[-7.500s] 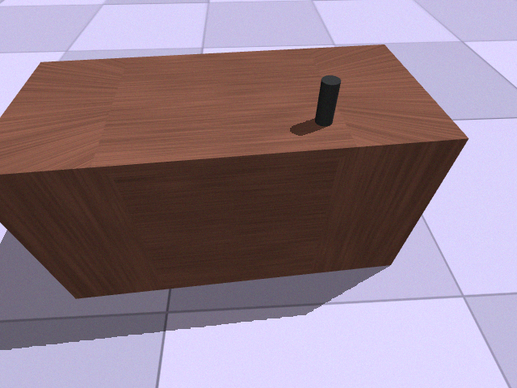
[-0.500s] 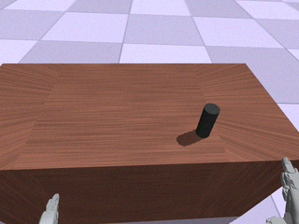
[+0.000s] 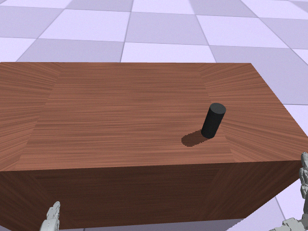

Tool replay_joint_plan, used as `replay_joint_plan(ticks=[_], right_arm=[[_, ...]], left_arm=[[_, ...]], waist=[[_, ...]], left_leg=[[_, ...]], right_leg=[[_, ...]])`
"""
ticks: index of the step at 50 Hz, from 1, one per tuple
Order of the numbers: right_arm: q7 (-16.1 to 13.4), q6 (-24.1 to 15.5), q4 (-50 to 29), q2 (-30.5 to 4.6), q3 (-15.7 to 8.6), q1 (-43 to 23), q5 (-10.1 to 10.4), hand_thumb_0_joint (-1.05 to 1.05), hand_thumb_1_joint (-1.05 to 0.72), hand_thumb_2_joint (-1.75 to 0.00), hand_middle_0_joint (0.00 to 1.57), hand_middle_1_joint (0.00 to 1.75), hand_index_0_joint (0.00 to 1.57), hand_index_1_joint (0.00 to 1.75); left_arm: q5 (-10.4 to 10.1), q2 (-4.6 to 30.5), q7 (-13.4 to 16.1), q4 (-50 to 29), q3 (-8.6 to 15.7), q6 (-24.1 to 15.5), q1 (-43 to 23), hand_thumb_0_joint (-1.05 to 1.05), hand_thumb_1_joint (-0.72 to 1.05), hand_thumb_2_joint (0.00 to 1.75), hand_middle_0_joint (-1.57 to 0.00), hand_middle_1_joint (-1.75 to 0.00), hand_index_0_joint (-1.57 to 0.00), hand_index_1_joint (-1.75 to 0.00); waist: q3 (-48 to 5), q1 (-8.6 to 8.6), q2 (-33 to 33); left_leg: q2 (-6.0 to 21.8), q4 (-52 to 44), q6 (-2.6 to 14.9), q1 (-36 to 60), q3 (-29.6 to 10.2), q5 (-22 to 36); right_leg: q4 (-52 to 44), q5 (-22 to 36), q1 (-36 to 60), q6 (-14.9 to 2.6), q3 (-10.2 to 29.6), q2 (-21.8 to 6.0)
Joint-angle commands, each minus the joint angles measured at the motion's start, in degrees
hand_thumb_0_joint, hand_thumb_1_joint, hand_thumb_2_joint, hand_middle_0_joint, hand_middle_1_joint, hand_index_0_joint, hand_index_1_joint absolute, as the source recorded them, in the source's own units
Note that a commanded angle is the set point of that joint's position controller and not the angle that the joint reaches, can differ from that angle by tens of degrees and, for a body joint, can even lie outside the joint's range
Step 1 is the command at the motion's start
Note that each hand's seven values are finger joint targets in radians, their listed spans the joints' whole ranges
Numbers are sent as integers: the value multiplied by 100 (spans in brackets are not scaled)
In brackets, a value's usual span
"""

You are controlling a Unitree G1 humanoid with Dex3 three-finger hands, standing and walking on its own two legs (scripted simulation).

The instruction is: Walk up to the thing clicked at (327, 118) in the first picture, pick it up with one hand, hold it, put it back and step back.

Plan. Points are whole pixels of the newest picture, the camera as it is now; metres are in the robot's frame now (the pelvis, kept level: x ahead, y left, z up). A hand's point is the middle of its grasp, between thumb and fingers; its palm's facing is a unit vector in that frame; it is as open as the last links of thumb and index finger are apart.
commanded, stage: go down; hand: right
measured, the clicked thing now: (212, 121) +0.48 -0.21 -0.01
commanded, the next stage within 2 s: none
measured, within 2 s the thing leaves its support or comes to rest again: neither
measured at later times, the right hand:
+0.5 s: hand (291, 160) +0.27 -0.32 +0.09, palm faces +0.26 +0.95 -0.18, open 17.4 cm
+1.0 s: hand (295, 145) +0.31 -0.35 +0.09, palm faces +0.18 +0.98 +0.00, open 17.4 cm
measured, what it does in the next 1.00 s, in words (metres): stands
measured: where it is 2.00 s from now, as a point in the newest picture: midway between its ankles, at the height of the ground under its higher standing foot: outside the picture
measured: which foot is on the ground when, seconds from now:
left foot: down 0.00-1.00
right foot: down 0.00-1.00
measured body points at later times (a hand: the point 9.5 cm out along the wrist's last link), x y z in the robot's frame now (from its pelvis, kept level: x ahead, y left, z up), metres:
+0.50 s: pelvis +0.00 +0.00 +0.00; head +0.00 +0.00 +0.45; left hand +0.17 +0.25 -0.09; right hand +0.25 -0.37 +0.10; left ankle +0.03 +0.13 -0.74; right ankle -0.02 -0.13 -0.74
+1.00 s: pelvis +0.01 -0.01 -0.01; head +0.02 -0.03 +0.44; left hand +0.17 +0.24 -0.08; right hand +0.29 -0.40 +0.09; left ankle +0.03 +0.13 -0.74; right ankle -0.02 -0.13 -0.74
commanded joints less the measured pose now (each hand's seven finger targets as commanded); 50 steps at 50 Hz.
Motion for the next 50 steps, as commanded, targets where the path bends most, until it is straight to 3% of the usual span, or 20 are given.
replay_joint_plan(ticks=[1,2,4,7,11,15,17,19,21,23,25,26,28,36,37,39,41,44,47,50], right_arm=[[-85,-405,-1196,-1112,-636,-316,23,0,49,-6,4,6,5,6],[-8,-556,-1379,-533,-375,-226,-73,0,52,-5,4,5,5,5],[-43,-645,-1195,-1076,-929,-590,-39,0,53,-5,4,6,5,6],[53,-731,-904,-1223,-1127,-909,24,0,51,-4,5,5,6,5],[377,-763,-539,-1444,-1267,-1631,272,0,53,-4,4,5,5,5],[926,-740,56,-1795,-1414,-2500,599,0,54,-4,4,5,5,5],[1263,-659,479,-2097,-1557,-2946,806,0,54,-4,4,5,5,5],[1616,-580,913,-2217,-1587,-3241,979,0,52,-3,5,5,6,5],[1919,-515,1301,-2430,-1713,-3588,1151,0,56,-4,4,5,5,5],[2173,-424,1669,-2560,-1759,-3903,1301,0,53,-4,5,5,5,5],[2427,-368,2192,-2648,-1729,-4101,1381,0,52,-3,5,5,5,5],[2510,-364,2307,-2890,-1945,-4237,1471,0,54,-3,5,5,5,5],[2704,-291,2606,-2981,-1910,-4344,1530,0,56,-4,4,5,5,5],[2971,-363,2581,-2955,-1785,-4708,1605,0,55,-5,4,5,4,5],[2964,-428,2336,-3153,-1882,-5034,1611,0,56,-5,4,5,4,5],[2953,-404,2613,-2974,-1769,-4868,1584,0,51,-4,5,5,5,5],[2925,-436,2565,-3314,-1963,-5227,1591,0,51,-4,5,5,5,5],[2999,-448,2638,-3267,-1898,-5503,1626,0,51,-5,5,5,5,5],[3128,-404,2914,-3639,-2069,-5823,1669,0,52,-4,5,5,5,5],[3389,-290,3473,-3569,-1903,-5871,1693,0,52,-5,5,5,5,5]], left_arm=[[24,808,82,-775,258,-315,-609,0,-49,0,-6,-6,-7,-4],[150,400,-14,-712,-128,-346,-954,0,-54,4,-5,-5,-5,-5],[140,915,73,-614,408,-344,-665,0,-55,5,-5,-4,-5,-5],[160,1133,144,-1252,469,-376,-1018,0,-54,4,-5,-4,-5,-5],[98,895,201,-566,373,-324,-714,0,-55,4,-5,-4,-5,-5],[10,424,269,-305,-240,-344,-801,0,-54,4,-5,-4,-5,-4],[-23,656,387,-291,-119,-366,-891,0,-54,3,-5,-4,-5,-4],[-43,595,436,-258,-349,-409,-1045,0,-54,3,-5,-4,-5,-4],[-40,767,523,-254,-322,-430,-1015,0,-53,3,-5,-4,-6,-4],[-38,1147,627,-497,-111,-517,-1081,0,-54,3,-5,-5,-5,-4],[-68,788,622,-409,-508,-528,-763,0,-54,3,-5,-5,-5,-5],[-90,982,647,-769,-414,-570,-1056,0,-54,4,-5,-5,-5,-5],[-104,1017,674,-511,-358,-562,-687,0,-54,3,-5,-5,-5,-5],[-43,807,621,-264,-627,-665,-801,0,-54,4,-5,-6,-6,-5],[-31,1019,652,-727,-510,-712,-934,0,-54,4,-5,-6,-6,-5],[-30,866,679,-245,-603,-685,-753,0,-54,4,-5,-6,-6,-5],[-35,1217,759,-626,-400,-745,-959,0,-55,4,-5,-5,-6,-5],[-56,948,784,-444,-634,-743,-718,0,-55,4,-6,-5,-6,-5],[-77,1075,855,-518,-552,-791,-650,0,-55,5,-6,-5,-5,-5],[-78,858,853,-98,-700,-811,-408,0,-56,5,-6,-5,-5,-6]], waist=[[-545,-31,-22],[-590,41,136],[-736,151,166],[-789,220,551],[-428,262,111],[-595,240,-84],[-893,328,-90],[-1020,280,-225],[-1428,275,-327],[-1587,305,-93],[-1507,284,-84],[-1540,197,87],[-1495,207,-46],[-1761,95,-416],[-2033,194,-426],[-1827,178,-416],[-2047,265,-343],[-1774,329,-454],[-1830,432,-408],[-1551,498,-614]], left_leg=[[-143,-282,117,508,164,389],[-204,-197,62,317,123,328],[-174,-197,48,285,90,247],[-158,-233,3,282,79,197],[-128,-257,23,8,38,-24],[-119,-203,29,-1,11,59],[-98,-139,19,6,-23,260],[-82,-34,34,14,-45,499],[-102,122,73,106,7,915],[-141,158,81,145,59,1023],[-144,158,73,137,87,1037],[-141,140,76,192,90,976],[-139,165,84,89,74,972],[-242,355,178,-4,28,948],[-262,368,184,44,27,1017],[-240,337,172,-25,3,853],[-232,344,149,25,-16,915],[-225,327,147,-137,-17,759],[-203,327,124,-172,-30,868],[-187,351,133,-408,-38,787]], right_leg=[[-382,857,-466,-131,-151,161],[-259,695,-555,-154,-84,170],[-253,552,-449,-172,-82,194],[-196,465,-504,-215,-46,207],[-253,156,-659,-201,-45,244],[-194,163,-785,-200,16,244],[-105,342,-697,-203,35,247],[-40,571,-661,-184,35,245],[56,1029,-563,-135,75,212],[83,1190,-519,-127,116,165],[127,1259,-592,-136,110,165],[134,1209,-730,-143,118,157],[136,1235,-735,-134,106,143],[306,1674,-827,-50,174,30],[350,1854,-715,-27,200,-5],[337,1566,-831,-57,184,33],[377,1531,-760,-72,195,36],[358,1267,-859,-83,187,44],[400,1219,-883,-107,188,64],[405,1121,-1072,-99,196,62]])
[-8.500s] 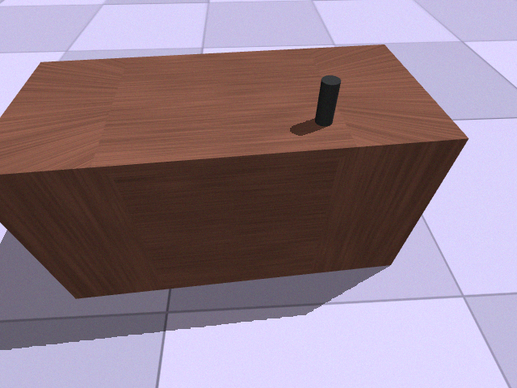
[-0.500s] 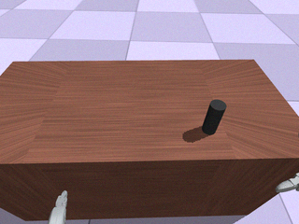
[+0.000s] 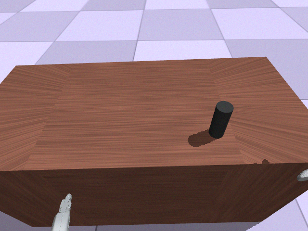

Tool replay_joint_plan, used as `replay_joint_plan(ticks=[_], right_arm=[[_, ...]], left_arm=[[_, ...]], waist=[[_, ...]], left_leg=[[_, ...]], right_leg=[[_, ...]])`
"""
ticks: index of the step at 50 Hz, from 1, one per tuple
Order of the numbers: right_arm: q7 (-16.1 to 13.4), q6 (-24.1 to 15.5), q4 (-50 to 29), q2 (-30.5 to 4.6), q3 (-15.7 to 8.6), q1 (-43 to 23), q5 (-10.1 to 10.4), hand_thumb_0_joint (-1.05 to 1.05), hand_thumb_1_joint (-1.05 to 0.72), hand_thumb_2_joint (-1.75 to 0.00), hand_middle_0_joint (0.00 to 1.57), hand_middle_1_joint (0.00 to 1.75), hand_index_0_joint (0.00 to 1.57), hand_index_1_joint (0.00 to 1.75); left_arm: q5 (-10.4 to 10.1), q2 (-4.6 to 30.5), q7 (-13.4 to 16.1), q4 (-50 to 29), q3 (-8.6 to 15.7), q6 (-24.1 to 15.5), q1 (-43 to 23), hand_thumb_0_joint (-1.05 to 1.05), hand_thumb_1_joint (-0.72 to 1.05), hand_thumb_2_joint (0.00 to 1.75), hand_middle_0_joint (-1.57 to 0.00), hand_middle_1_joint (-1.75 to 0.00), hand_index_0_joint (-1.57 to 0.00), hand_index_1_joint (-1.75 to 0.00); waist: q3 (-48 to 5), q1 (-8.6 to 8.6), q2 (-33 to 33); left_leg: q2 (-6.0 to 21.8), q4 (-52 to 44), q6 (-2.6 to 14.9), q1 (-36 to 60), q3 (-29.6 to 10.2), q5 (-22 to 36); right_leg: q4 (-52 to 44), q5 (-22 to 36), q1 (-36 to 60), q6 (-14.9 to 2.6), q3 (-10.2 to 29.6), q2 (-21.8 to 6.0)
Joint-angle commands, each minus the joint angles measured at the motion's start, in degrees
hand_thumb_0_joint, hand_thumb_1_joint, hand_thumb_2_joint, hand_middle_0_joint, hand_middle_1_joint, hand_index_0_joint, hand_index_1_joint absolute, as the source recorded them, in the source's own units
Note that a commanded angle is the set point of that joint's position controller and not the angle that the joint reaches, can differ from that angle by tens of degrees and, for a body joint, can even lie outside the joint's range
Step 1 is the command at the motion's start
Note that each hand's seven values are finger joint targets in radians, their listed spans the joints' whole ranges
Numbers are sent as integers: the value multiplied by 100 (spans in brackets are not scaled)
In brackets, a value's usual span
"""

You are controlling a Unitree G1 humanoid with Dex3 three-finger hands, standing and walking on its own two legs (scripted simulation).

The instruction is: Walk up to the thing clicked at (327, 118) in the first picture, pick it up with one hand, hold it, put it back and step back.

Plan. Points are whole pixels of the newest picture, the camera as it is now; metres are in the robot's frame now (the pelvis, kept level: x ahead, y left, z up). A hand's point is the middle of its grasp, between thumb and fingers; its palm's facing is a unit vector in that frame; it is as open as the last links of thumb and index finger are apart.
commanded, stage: go down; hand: right
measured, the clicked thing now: (220, 120) +0.48 -0.19 -0.01
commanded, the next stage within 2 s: approach in 2.00 s
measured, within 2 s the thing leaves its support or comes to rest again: neither
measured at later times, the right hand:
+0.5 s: hand out of the picture +0.36 -0.36 +0.11, palm faces +0.14 +0.99 +0.02, open 17.5 cm
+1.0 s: hand out of the picture +0.38 -0.37 +0.11, palm faces +0.15 +0.99 +0.02, open 17.5 cm
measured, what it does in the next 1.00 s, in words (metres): stands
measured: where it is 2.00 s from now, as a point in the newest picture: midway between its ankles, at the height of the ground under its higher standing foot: outside the picture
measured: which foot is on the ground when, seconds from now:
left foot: down 0.00-1.00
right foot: down 0.00-1.00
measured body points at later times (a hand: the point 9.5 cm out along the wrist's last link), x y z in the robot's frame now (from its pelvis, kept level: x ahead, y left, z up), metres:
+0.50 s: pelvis +0.00 +0.00 -0.01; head +0.05 -0.02 +0.44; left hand +0.15 +0.27 -0.08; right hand +0.34 -0.41 +0.11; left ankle +0.02 +0.14 -0.74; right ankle -0.02 -0.12 -0.74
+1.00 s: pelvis +0.00 +0.00 -0.02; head +0.05 -0.03 +0.43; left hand +0.14 +0.26 -0.08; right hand +0.36 -0.42 +0.11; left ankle +0.02 +0.14 -0.74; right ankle -0.02 -0.12 -0.74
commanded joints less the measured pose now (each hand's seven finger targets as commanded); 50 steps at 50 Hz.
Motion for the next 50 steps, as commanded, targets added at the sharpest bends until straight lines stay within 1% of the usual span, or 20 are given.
replay_joint_plan(ticks=[1,3,5,9,11,13,15,16,18,22,25,30,33,38,42,45,46,47,49,50], right_arm=[[289,-313,-870,-2354,-468,-2196,206,0,54,-4,5,5,5,5],[427,-219,-410,-2258,-296,-2138,137,0,54,-4,5,5,5,5],[492,-221,-324,-2541,-474,-2331,160,0,54,-5,5,5,5,5],[570,-243,108,-2679,-523,-2518,172,0,55,-5,5,5,5,5],[582,-305,152,-2941,-683,-2727,174,0,55,-4,5,5,5,5],[607,-344,122,-3043,-652,-2913,108,0,56,-5,5,5,5,5],[629,-337,430,-3098,-664,-2800,130,0,56,-4,5,5,5,5],[629,-357,211,-3257,-688,-2975,90,0,57,-5,4,5,5,5],[655,-359,291,-3396,-748,-3090,80,0,59,-4,4,5,5,5],[672,-324,553,-3512,-803,-3100,49,0,56,-4,5,5,5,5],[687,-289,652,-3538,-771,-3139,-11,0,57,-5,5,5,5,5],[743,-280,741,-3511,-670,-3267,-12,0,57,-5,5,5,5,5],[757,-306,626,-3692,-755,-3485,-9,0,56,-5,5,5,5,5],[759,-228,1010,-3621,-688,-3388,-57,0,56,-6,5,5,5,5],[729,-259,759,-3794,-749,-3678,-124,0,55,-5,5,5,5,5],[712,-239,787,-4021,-859,-3795,-142,0,56,-5,5,5,5,5],[725,-209,1120,-3930,-783,-3645,-155,0,57,-5,5,5,5,5],[716,-221,924,-3934,-742,-3808,-192,0,59,-6,4,5,5,5],[706,-187,1256,-3916,-762,-3777,-208,0,61,-5,4,5,4,5],[696,-184,1293,-3959,-793,-3751,-207,0,60,-5,4,5,5,5]], left_arm=[[8,1102,160,-558,451,-338,-221,0,-55,4,-5,-5,-5,-5],[25,807,114,-439,158,-349,-171,0,-56,5,-5,-5,-5,-6],[31,1071,150,-622,398,-382,-276,0,-56,5,-6,-5,-5,-5],[45,1061,123,-721,290,-400,-418,0,-55,5,-6,-5,-5,-6],[37,1225,147,-1215,315,-443,-660,0,-55,5,-6,-5,-5,-5],[45,762,123,-805,-62,-383,-336,0,-56,5,-6,-5,-5,-6],[49,1135,193,-1067,186,-436,-552,0,-55,5,-5,-5,-5,-6],[66,1047,190,-632,147,-399,-296,0,-55,5,-6,-5,-5,-6],[76,1060,207,-977,55,-432,-362,0,-56,6,-5,-5,-5,-6],[84,1252,247,-1082,238,-431,-172,0,-57,6,-5,-5,-5,-6],[90,982,228,-889,42,-423,-124,0,-57,7,-5,-5,-5,-6],[114,1170,228,-804,204,-451,-194,0,-57,6,-6,-5,-5,-6],[105,1189,226,-992,192,-471,-158,0,-57,6,-5,-5,-5,-6],[131,1169,205,-1001,158,-464,-142,0,-57,7,-5,-5,-5,-6],[131,1096,168,-1057,90,-459,-63,0,-56,6,-5,-5,-5,-6],[129,1251,190,-1176,218,-478,-64,0,-56,6,-5,-5,-5,-6],[135,1275,191,-1295,227,-496,-175,0,-56,6,-5,-5,-5,-6],[137,994,155,-803,51,-446,82,0,-56,6,-5,-5,-5,-6],[139,1268,177,-1393,224,-525,-243,0,-56,6,-5,-5,-5,-6],[137,1285,173,-1617,152,-548,-470,0,-56,6,-5,-5,-5,-6]], waist=[[-1103,224,-887],[-1115,207,-991],[-1455,220,-936],[-1354,169,-751],[-1713,141,-464],[-1646,94,-711],[-1669,155,-621],[-1758,114,-912],[-2010,165,-869],[-1946,283,-877],[-1946,215,-936],[-1912,328,-968],[-2328,360,-1083],[-2039,382,-1057],[-2059,340,-1072],[-2346,352,-1035],[-2083,420,-998],[-2025,326,-1286],[-2071,452,-947],[-1971,404,-809]], left_leg=[[-241,-62,227,410,-42,931],[-247,0,246,316,-39,972],[-229,48,235,363,-68,1127],[-236,87,239,291,-74,884],[-209,106,206,497,-103,917],[-162,112,204,478,-171,832],[-187,141,210,381,-153,799],[-186,203,235,300,-165,855],[-214,242,246,318,-138,996],[-237,277,254,238,-111,1115],[-210,344,261,287,-151,1356],[-260,420,275,-75,-120,1159],[-285,497,279,-139,-109,1302],[-309,596,303,-332,-79,1333],[-274,591,292,-167,-115,1026],[-282,662,283,-159,-113,1204],[-287,653,280,-318,-115,1143],[-273,685,304,-399,-134,1077],[-280,675,300,-395,-123,923],[-279,664,287,-348,-113,819]], right_leg=[[-428,1565,38,6,182,15],[-333,1812,-5,26,193,12],[-202,2000,83,26,209,13],[-149,1632,-213,7,224,-4],[-110,1472,-288,-40,233,21],[-116,1223,-444,-68,179,93],[-77,1221,-422,-58,197,64],[-54,1326,-351,-34,190,69],[37,1635,-249,-4,218,42],[106,1855,-254,0,213,27],[215,2018,-401,-10,164,74],[324,1958,-356,16,210,10],[464,2447,-102,50,243,-21],[573,2786,-297,94,264,-57],[460,1826,-603,26,200,1],[548,2051,-466,32,217,0],[597,2077,-559,42,213,-4],[609,2034,-609,47,191,12],[609,1719,-734,27,217,-7],[582,1498,-910,10,214,-6]])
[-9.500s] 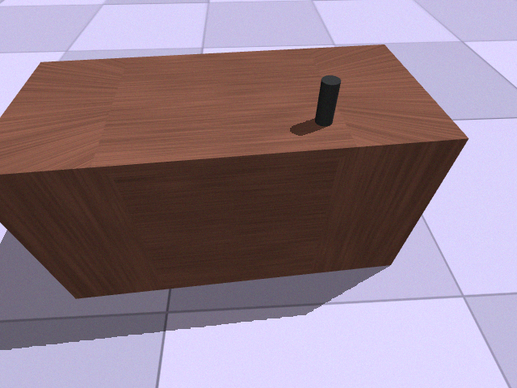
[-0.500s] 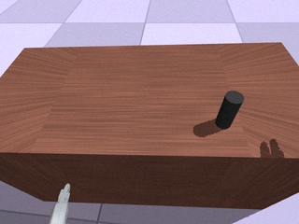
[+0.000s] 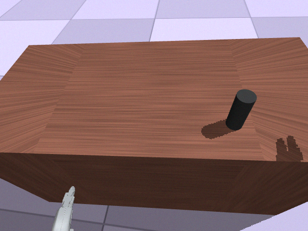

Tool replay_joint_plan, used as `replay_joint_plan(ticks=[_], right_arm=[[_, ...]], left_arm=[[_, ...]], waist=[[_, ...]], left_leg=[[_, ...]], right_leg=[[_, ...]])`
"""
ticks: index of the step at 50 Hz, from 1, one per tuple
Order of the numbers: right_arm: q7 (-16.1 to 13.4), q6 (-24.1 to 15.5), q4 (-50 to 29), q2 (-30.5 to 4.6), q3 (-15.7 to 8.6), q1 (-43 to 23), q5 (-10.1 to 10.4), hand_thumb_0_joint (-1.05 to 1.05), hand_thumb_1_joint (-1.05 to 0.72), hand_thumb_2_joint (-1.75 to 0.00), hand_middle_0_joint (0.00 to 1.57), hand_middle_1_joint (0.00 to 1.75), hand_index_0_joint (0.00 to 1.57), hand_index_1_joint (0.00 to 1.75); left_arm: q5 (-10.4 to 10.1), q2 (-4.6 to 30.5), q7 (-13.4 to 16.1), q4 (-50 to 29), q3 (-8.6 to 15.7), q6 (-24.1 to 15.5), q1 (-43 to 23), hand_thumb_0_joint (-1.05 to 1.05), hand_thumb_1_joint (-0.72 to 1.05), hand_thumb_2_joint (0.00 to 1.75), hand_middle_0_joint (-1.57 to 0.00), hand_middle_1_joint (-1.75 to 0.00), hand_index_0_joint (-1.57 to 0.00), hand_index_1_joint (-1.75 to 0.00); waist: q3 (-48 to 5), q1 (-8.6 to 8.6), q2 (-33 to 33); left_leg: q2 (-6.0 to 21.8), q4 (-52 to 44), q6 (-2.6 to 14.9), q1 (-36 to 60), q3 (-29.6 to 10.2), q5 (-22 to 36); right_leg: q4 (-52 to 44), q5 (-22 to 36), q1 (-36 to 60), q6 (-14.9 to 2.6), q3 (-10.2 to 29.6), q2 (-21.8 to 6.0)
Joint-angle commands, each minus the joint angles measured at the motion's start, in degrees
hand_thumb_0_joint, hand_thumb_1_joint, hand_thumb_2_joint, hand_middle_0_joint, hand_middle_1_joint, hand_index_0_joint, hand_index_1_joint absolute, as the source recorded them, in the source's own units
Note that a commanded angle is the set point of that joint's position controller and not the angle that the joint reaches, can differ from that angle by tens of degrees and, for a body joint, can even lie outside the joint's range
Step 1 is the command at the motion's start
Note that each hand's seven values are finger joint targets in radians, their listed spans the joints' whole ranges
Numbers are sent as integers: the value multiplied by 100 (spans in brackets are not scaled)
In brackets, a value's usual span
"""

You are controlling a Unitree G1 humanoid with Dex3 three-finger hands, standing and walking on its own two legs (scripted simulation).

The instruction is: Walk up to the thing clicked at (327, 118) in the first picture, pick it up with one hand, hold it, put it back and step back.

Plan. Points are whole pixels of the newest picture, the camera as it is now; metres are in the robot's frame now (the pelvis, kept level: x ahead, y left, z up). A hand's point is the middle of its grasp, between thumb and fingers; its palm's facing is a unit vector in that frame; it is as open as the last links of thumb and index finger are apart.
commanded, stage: go down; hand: right
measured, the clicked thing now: (239, 111) +0.48 -0.20 +0.01
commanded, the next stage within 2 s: approach in 1.00 s
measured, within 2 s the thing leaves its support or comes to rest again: neither
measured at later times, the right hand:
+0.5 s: hand out of the picture +0.40 -0.39 +0.13, palm faces +0.16 +0.99 +0.02, open 17.7 cm
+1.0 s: hand out of the picture +0.39 -0.39 +0.14, palm faces +0.18 +0.98 +0.02, open 17.7 cm
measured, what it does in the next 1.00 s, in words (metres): stands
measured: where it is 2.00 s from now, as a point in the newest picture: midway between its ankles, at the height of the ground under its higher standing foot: outside the picture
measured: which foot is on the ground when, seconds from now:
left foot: down 0.00-1.00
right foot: down 0.00-1.00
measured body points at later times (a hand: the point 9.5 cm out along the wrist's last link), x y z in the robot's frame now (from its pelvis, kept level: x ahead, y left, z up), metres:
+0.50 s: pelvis +0.00 -0.01 -0.01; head +0.07 -0.04 +0.44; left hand +0.15 +0.25 -0.06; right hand +0.39 -0.44 +0.13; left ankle +0.03 +0.14 -0.72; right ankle -0.02 -0.11 -0.72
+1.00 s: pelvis -0.01 +0.00 -0.01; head +0.06 -0.03 +0.43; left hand +0.15 +0.26 -0.06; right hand +0.38 -0.44 +0.14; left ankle +0.03 +0.14 -0.72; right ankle -0.02 -0.11 -0.72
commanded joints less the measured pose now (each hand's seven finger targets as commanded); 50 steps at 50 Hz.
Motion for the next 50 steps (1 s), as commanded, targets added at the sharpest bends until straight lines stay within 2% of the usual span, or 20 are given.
replay_joint_plan(ticks=[1,2,4,5,7,13,17,20,31,33,35,37,38,39,40,41,43,46,49,50], right_arm=[[-1,-340,-1048,-2379,-300,-1956,94,0,60,-5,4,5,5,5],[13,-375,-1053,-2447,-314,-2103,88,0,61,-6,4,6,4,6],[34,-373,-1163,-2527,-337,-2165,110,0,59,-5,5,5,5,5],[20,-338,-1042,-2510,-275,-2131,67,0,60,-5,4,6,5,6],[-3,-306,-810,-2545,-341,-2065,70,0,61,-5,4,5,4,5],[-28,-321,-990,-2773,-425,-2374,-11,0,61,-5,4,6,5,6],[-8,-283,-992,-2665,-339,-2385,-29,0,61,-5,4,6,4,6],[6,-265,-818,-2584,-296,-2442,-54,0,60,-5,4,5,5,5],[-46,-148,-1016,-2630,-399,-2268,-67,0,60,-6,4,6,5,6],[-54,-175,-1092,-2751,-447,-2444,-100,0,60,-6,4,6,5,6],[-68,-168,-925,-2639,-445,-2296,-108,0,60,-6,4,6,5,6],[-65,-219,-1027,-2683,-460,-2425,-121,0,61,-6,4,6,4,6],[-52,-221,-1087,-2752,-506,-2386,-125,0,61,-6,4,6,4,6],[-36,-215,-1133,-2781,-512,-2484,-105,0,61,-6,4,6,5,6],[-37,-211,-1325,-2903,-556,-2479,-149,0,60,-5,4,6,5,6],[-37,-175,-1062,-2798,-507,-2456,-132,0,60,-5,5,6,5,6],[-35,-111,-812,-2609,-360,-2473,-127,0,60,-5,5,6,5,6],[-64,-160,-1059,-2788,-363,-2800,-189,0,61,-6,4,6,5,6],[-44,-109,-565,-2636,-258,-2382,-234,0,61,-6,4,6,5,6],[-32,-151,-726,-2588,-243,-2549,-176,0,61,-5,5,6,5,6]], left_arm=[[-3,936,93,-878,260,-315,-248,0,-56,6,-5,-5,-5,-5],[-10,880,77,-1076,180,-324,-283,0,-55,5,-5,-5,-5,-5],[-18,1103,125,-1185,403,-359,-179,0,-55,5,-5,-5,-5,-5],[1,967,112,-716,368,-321,194,0,-55,5,-5,-5,-5,-5],[5,1087,107,-1200,342,-380,-229,0,-55,5,-5,-5,-5,-5],[20,1077,84,-1316,307,-386,-144,0,-56,6,-5,-5,-5,-5],[56,1161,77,-1063,472,-383,-9,0,-56,6,-5,-5,-5,-5],[48,1038,52,-1395,268,-384,-76,0,-56,6,-5,-5,-5,-6],[32,1008,-28,-1380,374,-275,535,0,-56,6,-5,-5,-4,-5],[48,1019,-41,-1113,429,-251,614,0,-56,6,-5,-5,-4,-5],[43,1144,-55,-1785,459,-313,105,0,-56,6,-5,-5,-4,-5],[37,972,-82,-1693,312,-286,165,0,-56,6,-5,-5,-5,-5],[35,998,-66,-1731,315,-293,139,0,-55,5,-5,-5,-5,-5],[31,1108,-49,-1785,439,-291,209,0,-55,6,-5,-5,-5,-5],[35,984,-58,-1315,386,-234,571,0,-55,6,-5,-5,-5,-5],[33,1068,-36,-1877,340,-283,214,0,-55,5,-5,-5,-5,-5],[35,1000,-11,-1526,317,-276,182,0,-55,5,-5,-5,-5,-5],[32,1103,11,-1796,367,-333,-46,0,-55,5,-5,-5,-5,-5],[48,963,-29,-1383,296,-265,591,0,-54,5,-5,-5,-5,-5],[22,1076,-19,-2060,337,-352,10,0,-54,4,-5,-5,-5,-5]], waist=[[-1745,-87,-1075],[-1822,-44,-1080],[-2024,-1,-1161],[-1858,15,-1295],[-1865,10,-1144],[-2183,-27,-1257],[-2294,15,-1474],[-2173,49,-1248],[-2068,23,-1493],[-2172,-18,-1578],[-2147,25,-1209],[-2146,27,-1300],[-2291,-51,-1348],[-2337,46,-1383],[-2555,-74,-1702],[-2400,47,-1397],[-2030,67,-1321],[-2223,68,-1267],[-1696,76,-1149],[-1783,115,-1012]], left_leg=[[-161,-104,285,1016,-136,1005],[-167,-101,278,993,-139,944],[-178,-66,276,917,-126,954],[-178,-48,281,814,-134,991],[-205,-13,289,724,-91,967],[-204,104,297,749,-99,1195],[-220,162,314,574,-101,1197],[-238,184,315,608,-76,1220],[-261,233,353,481,-65,1347],[-257,283,363,504,-93,1376],[-256,285,350,637,-87,1360],[-229,279,346,654,-118,1323],[-232,296,350,711,-107,1256],[-249,279,352,645,-90,1188],[-219,285,353,777,-108,1269],[-238,247,333,711,-92,1217],[-232,239,337,603,-99,1167],[-207,260,325,647,-126,1140],[-222,216,319,497,-83,838],[-231,196,304,472,-80,693]], right_leg=[[-498,1764,527,1,147,136],[-488,1677,519,1,145,135],[-471,1730,752,13,155,122],[-438,1791,757,27,139,136],[-376,2036,708,56,200,95],[-214,2407,767,72,194,93],[-103,2712,884,121,227,57],[-80,2794,734,118,238,31],[-34,3358,905,161,238,-4],[-15,3286,847,161,221,4],[5,3051,649,118,222,17],[28,2801,590,88,169,51],[11,2693,613,91,183,54],[-31,2669,704,99,204,34],[-45,2703,854,96,170,79],[-42,2646,782,91,190,67],[-68,2477,541,76,177,73],[-55,2206,553,40,170,92],[-145,1715,223,30,160,118],[-167,1482,250,7,169,99]])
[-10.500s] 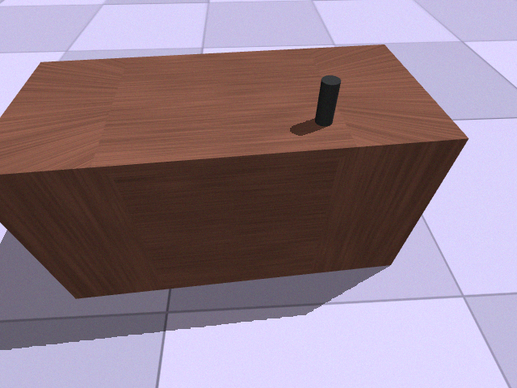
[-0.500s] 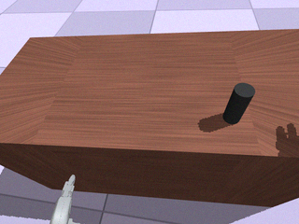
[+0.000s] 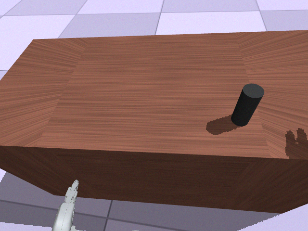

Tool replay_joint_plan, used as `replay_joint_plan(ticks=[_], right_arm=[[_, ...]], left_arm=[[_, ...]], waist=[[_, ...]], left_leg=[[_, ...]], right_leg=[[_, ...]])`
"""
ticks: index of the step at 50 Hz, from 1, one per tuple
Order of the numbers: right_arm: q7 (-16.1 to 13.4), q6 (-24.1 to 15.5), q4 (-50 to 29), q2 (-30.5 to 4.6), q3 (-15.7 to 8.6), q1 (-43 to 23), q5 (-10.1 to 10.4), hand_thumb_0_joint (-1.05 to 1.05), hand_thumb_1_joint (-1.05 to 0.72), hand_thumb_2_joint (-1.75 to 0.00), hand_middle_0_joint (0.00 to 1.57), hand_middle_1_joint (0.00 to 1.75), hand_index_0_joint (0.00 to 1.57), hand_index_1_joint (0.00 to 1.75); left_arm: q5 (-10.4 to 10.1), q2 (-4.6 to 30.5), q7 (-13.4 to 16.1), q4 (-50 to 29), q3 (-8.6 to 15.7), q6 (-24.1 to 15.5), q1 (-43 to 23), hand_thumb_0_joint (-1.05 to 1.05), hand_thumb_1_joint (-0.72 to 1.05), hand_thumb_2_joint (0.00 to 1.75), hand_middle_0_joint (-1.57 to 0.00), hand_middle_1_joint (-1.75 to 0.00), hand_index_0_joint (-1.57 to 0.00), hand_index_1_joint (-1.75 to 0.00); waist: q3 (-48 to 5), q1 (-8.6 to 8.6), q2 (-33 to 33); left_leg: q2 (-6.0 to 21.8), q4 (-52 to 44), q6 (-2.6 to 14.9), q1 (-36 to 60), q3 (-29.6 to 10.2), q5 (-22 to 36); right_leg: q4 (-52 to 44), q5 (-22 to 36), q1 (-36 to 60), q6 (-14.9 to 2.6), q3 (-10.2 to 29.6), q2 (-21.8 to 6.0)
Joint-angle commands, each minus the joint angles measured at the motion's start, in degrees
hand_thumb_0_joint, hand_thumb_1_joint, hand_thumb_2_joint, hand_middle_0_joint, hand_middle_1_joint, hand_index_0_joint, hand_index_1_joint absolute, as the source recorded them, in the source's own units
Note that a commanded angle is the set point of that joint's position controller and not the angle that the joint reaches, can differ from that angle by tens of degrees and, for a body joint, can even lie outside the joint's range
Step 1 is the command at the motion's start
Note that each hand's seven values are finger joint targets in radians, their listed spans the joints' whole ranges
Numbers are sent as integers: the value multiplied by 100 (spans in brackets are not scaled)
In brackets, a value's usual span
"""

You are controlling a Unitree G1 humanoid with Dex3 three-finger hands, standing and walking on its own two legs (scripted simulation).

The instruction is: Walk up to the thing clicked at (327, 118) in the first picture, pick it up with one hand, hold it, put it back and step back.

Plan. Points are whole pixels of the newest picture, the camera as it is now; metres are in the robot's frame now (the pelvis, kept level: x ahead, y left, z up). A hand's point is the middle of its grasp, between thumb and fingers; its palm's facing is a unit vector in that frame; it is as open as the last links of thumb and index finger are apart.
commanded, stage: approach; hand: right
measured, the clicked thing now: (245, 106) +0.48 -0.20 +0.02
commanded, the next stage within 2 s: close in in 0.48 s
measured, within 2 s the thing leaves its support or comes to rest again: neither
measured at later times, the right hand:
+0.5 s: hand out of the picture +0.41 -0.32 +0.06, palm faces +0.07 +1.00 +0.06, open 17.6 cm
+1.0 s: hand (258, 113) +0.46 -0.23 +0.02, palm faces +0.10 +0.99 +0.04, open 17.7 cm
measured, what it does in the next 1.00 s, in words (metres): stands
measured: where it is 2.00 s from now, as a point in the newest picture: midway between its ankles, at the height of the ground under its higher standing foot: outside the picture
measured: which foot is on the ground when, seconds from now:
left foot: down 0.00-1.00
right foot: down 0.00-1.00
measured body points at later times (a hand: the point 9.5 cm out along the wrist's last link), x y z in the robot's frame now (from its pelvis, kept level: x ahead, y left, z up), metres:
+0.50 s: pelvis -0.01 +0.00 -0.02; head +0.08 -0.04 +0.42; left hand +0.15 +0.26 -0.06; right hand +0.40 -0.38 +0.06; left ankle +0.03 +0.15 -0.71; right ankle -0.02 -0.11 -0.71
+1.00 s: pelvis -0.02 +0.00 -0.04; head +0.08 -0.03 +0.40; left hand +0.13 +0.26 -0.05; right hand +0.45 -0.28 +0.02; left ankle +0.03 +0.15 -0.71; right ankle -0.02 -0.11 -0.71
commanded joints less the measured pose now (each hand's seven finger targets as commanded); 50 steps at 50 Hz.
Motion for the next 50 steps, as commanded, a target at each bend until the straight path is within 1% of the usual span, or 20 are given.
replay_joint_plan(ticks=[1,5,7,8,14,16,18,22,28,31,33,36,38,40,41,42,44,47,48,50], right_arm=[[39,-372,-1329,-2275,-226,-1876,156,0,61,-6,4,6,5,6],[89,-381,-1143,-2218,-263,-1625,242,0,61,-5,2,6,4,6],[121,-422,-1399,-2377,-368,-1722,243,0,59,-4,4,5,5,5],[151,-456,-1478,-2268,-295,-1804,295,0,58,-4,5,5,5,4],[141,-558,-1217,-1507,98,-1581,382,0,58,-5,4,5,5,5],[126,-647,-1139,-1138,253,-1540,421,0,58,-5,4,5,5,5],[50,-795,-1420,-1070,257,-1731,443,0,57,-5,4,5,5,5],[-213,-1009,-1344,-578,427,-1792,425,0,56,-5,5,5,5,5],[-812,-1438,-1405,-385,430,-2110,116,0,56,-7,3,6,4,6],[-1082,-1588,-1959,-692,152,-2488,24,0,60,-5,4,5,4,5],[-1242,-1566,-1984,-442,196,-2421,-28,0,60,-5,4,5,4,5],[-1516,-1438,-1460,236,372,-1758,-109,0,61,-5,3,5,3,5],[-1771,-1611,-2755,-383,96,-2838,-245,0,61,-5,3,5,4,5],[-1834,-1453,-1743,417,433,-1881,-290,0,61,-5,3,5,3,5],[-1865,-1444,-1603,769,555,-1819,-249,0,60,-5,3,5,3,5],[-1922,-1471,-1688,950,677,-2000,-282,0,61,-7,2,6,3,6],[-2056,-1566,-2373,379,476,-2675,-359,0,61,-6,3,6,3,6],[-2033,-1415,-1432,1219,829,-1691,-319,0,61,-6,3,6,3,6],[-2066,-1474,-1972,1013,739,-2063,-310,0,60,-6,3,6,4,6],[-2106,-1499,-2198,890,757,-2343,-353,0,59,-5,3,5,4,5]], left_arm=[[-9,968,119,-542,552,-312,221,0,-54,4,-5,-5,-5,-5],[-37,830,93,-917,333,-379,-40,0,-56,5,-5,-3,-4,-4],[-34,934,134,-829,443,-376,109,0,-56,4,-5,-5,-5,-5],[-32,897,123,-1108,334,-394,-88,0,-56,5,-5,-5,-5,-5],[27,1156,129,-808,630,-445,-110,0,-56,5,-6,-5,-5,-6],[41,934,74,-795,416,-459,-33,0,-56,5,-6,-5,-5,-6],[46,1051,69,-1116,531,-493,-98,0,-56,5,-6,-5,-5,-6],[67,934,-24,-1126,551,-429,252,0,-54,4,-6,-6,-6,-6],[197,888,-191,-1413,792,-322,444,0,-54,4,-6,-5,-6,-5],[206,1049,-246,-2104,972,-241,392,0,-56,4,-6,-6,-6,-5],[176,1045,-292,-2722,988,-184,263,0,-55,4,-6,-6,-6,-5],[179,754,-450,-2321,825,62,954,0,-55,4,-6,-6,-6,-5],[195,981,-439,-3147,1067,33,268,0,-55,5,-6,-5,-6,-5],[195,800,-521,-2352,1062,196,954,0,-55,4,-6,-6,-6,-5],[162,711,-576,-2823,934,178,543,0,-55,4,-6,-6,-6,-5],[154,640,-577,-2807,963,178,428,0,-55,4,-6,-6,-6,-5],[141,995,-521,-3596,1169,148,62,0,-55,4,-6,-5,-6,-5],[115,632,-632,-2665,989,296,1267,0,-54,4,-6,-5,-6,-5],[91,546,-650,-3155,856,259,969,0,-54,4,-5,-5,-6,-5],[132,758,-633,-3034,1130,279,1167,0,-55,4,-5,-5,-6,-5]], waist=[[-1936,-120,-1374],[-1671,-99,-1006],[-2152,-123,-1319],[-2144,-100,-1360],[-1891,82,-1241],[-1821,130,-1112],[-2247,201,-1002],[-2110,276,-1014],[-2409,238,-1272],[-3295,205,-1430],[-3503,137,-1383],[-2974,44,-1329],[-3947,-69,-1668],[-2824,38,-1271],[-2401,107,-1081],[-2571,140,-1027],[-3271,187,-918],[-1979,268,-720],[-2377,213,-850],[-2699,265,-1036]], left_leg=[[-151,-205,305,1129,-151,969],[-158,-175,261,1102,-148,875],[-168,-92,292,1076,-151,1071],[-190,-57,299,1023,-115,1096],[-213,143,309,320,-118,925],[-198,239,290,235,-130,860],[-173,321,258,371,-151,949],[-186,559,231,0,-142,901],[-159,1063,250,-339,-233,994],[-171,1248,245,-41,-241,1213],[-201,1312,256,147,-186,1187],[-271,1300,291,-205,-125,952],[-211,1398,297,330,-224,1373],[-239,1418,311,71,-149,1215],[-247,1344,308,-169,-160,926],[-234,1301,290,-152,-188,831],[-204,1269,263,209,-227,742],[-232,1212,254,-280,-177,509],[-216,1218,252,-196,-205,620],[-207,1312,259,-195,-183,742]], right_leg=[[-666,1713,892,18,74,181],[-616,1505,544,-20,81,187],[-571,1888,915,34,106,174],[-553,2110,986,64,141,142],[-275,2393,962,98,193,60],[-182,2115,715,66,178,99],[-96,1945,695,23,174,128],[84,1988,496,35,191,148],[606,2163,131,67,99,164],[767,2348,239,67,112,155],[725,2382,236,102,127,146],[679,2486,71,133,154,105],[799,2716,381,161,66,109],[725,2405,-200,139,68,118],[670,2135,-427,115,102,90],[649,1792,-377,64,73,100],[636,1427,-210,24,58,83],[524,1174,-626,10,44,127],[544,1352,-379,19,38,118],[589,1536,-75,49,39,111]])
